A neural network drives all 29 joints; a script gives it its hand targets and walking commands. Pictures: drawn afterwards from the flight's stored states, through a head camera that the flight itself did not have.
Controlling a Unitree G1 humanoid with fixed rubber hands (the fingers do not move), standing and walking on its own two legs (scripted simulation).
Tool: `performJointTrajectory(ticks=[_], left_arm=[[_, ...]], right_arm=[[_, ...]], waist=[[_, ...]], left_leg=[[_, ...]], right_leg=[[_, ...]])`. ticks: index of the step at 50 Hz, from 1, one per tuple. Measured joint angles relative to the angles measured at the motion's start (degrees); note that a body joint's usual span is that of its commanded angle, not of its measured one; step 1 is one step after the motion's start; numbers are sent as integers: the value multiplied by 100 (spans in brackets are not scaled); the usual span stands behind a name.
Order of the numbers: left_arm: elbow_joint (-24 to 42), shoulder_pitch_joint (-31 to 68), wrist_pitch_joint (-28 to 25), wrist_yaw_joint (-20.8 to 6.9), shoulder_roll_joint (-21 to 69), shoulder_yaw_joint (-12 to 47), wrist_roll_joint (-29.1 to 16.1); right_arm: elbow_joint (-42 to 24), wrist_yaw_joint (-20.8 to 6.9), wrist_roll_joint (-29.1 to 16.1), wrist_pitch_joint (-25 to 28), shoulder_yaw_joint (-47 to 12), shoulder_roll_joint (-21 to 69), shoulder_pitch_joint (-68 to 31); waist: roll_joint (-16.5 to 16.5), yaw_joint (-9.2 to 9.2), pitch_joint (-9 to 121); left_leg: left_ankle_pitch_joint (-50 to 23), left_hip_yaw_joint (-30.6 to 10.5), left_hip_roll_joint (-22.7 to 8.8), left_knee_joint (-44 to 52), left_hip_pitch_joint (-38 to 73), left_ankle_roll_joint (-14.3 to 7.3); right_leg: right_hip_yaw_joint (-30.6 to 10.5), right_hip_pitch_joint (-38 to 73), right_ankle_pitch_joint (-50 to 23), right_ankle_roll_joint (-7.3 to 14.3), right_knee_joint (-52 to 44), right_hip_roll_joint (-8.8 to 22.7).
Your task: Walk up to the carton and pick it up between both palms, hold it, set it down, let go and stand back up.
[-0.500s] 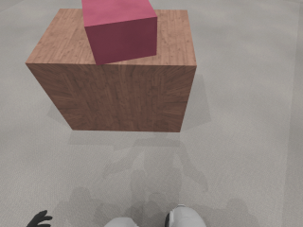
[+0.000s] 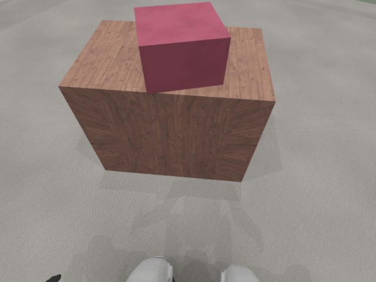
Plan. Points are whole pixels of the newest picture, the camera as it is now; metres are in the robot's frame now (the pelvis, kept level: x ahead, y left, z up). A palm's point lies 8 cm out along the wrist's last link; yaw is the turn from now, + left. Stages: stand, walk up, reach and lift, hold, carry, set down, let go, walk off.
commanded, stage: walk up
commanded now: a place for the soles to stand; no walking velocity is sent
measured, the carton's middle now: (179, 46) +0.87 +0.06 +0.00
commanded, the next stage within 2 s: none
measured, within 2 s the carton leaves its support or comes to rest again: neither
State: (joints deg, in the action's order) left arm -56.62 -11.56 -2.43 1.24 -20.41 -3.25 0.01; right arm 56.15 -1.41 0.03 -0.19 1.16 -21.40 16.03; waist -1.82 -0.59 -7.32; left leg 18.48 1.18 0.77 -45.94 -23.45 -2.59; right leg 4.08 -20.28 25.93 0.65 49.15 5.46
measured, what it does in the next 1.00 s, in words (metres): steps on the spot: right foot, then left foot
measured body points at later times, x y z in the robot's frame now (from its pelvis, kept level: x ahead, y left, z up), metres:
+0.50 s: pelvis +0.02 -0.02 +0.01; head +0.06 -0.03 +0.45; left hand +0.08 +0.30 -0.11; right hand +0.13 -0.32 -0.12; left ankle +0.05 +0.10 -0.69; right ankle +0.04 -0.13 -0.70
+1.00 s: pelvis +0.01 +0.01 +0.01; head +0.04 +0.02 +0.45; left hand +0.10 +0.32 -0.12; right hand +0.10 -0.29 -0.12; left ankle +0.05 +0.11 -0.70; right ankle +0.04 -0.12 -0.70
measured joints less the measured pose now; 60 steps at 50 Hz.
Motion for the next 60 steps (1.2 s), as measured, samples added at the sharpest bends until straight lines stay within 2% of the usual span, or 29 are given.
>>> performJointTrajectory(ticks=[6,12,15,17,19,24,30,31,32,35,38,42,50,55,56,58,60], left_arm=[[2,300,118,-1,-55,-1,0],[-3,346,141,-8,-109,0,0],[-3,314,141,-20,-111,0,0],[-6,273,140,-20,-109,1,0],[-13,174,113,-20,-61,1,0],[-13,15,56,-18,3,0,0],[-13,-25,8,3,10,-1,0],[-13,-21,8,8,10,0,0],[-13,1,8,11,9,-1,0],[-13,120,8,27,5,-1,0],[-13,256,8,35,-24,0,0],[-14,369,8,33,-18,0,0],[-15,335,5,25,31,0,0],[-17,317,16,22,18,0,0],[-17,312,16,14,12,0,0],[-17,275,16,9,8,0,0],[-18,207,15,7,19,0,0]], right_arm=[[-22,116,0,57,0,1,-221],[-105,154,0,85,-1,1,-508],[-124,135,0,83,-1,2,-675],[-123,115,0,83,-1,2,-798],[-103,104,0,78,-1,2,-941],[-78,71,0,50,-1,2,-1100],[43,9,0,32,-1,1,-1130],[64,7,0,32,-2,0,-1112],[101,4,0,31,-2,4,-1092],[190,-11,0,32,-1,11,-1006],[253,14,0,32,0,10,-955],[309,39,0,32,0,11,-929],[301,-26,0,29,-2,11,-999],[274,-20,0,29,-1,11,-971],[266,-13,0,29,-1,11,-958],[271,-10,0,28,-1,11,-955],[274,-1,0,13,0,11,-991]], waist=[[359,3,5],[548,4,5],[523,7,8],[474,6,7],[329,13,16],[75,13,25],[-187,12,28],[-216,11,28],[-216,14,25],[-146,24,32],[-28,24,32],[136,25,45],[188,25,47],[133,24,48],[131,24,49],[127,26,62],[100,25,63]], left_leg=[[-30,0,9,156,12,1],[-13,1,20,184,12,1],[-2,4,22,185,10,1],[2,4,20,181,11,18],[11,-2,-50,172,28,25],[586,0,-58,-132,21,25],[629,-3,-67,-55,54,26],[305,-4,-75,121,110,26],[118,2,-59,152,117,31],[201,0,2,153,122,31],[227,0,1,153,122,31],[204,0,-6,153,126,30],[171,1,10,146,126,31],[168,0,-47,146,140,30],[168,1,-48,146,144,30],[168,2,-47,146,144,30],[168,0,-62,146,146,30]], right_leg=[[-37,-237,196,-1,444,-347],[-41,-237,245,-1,441,-376],[-45,-154,336,-1,103,-330],[-43,2,-173,-1,-446,-308],[-38,7,-505,2,-495,-377],[-41,6,-398,40,-496,-338],[-39,-53,-392,-12,-494,-266],[-36,-53,-384,-49,-481,-259],[-39,-43,-379,-84,-476,-238],[-36,-38,-383,-91,-476,-187],[-44,-21,-80,-91,-476,-229],[-43,-3,-582,-96,-583,-236],[-44,13,-509,-108,-583,-219],[-44,-11,78,-108,-440,-273],[-44,-12,31,-108,-440,-273],[-46,14,-545,-108,-592,-274],[-44,20,-661,-108,-615,-290]])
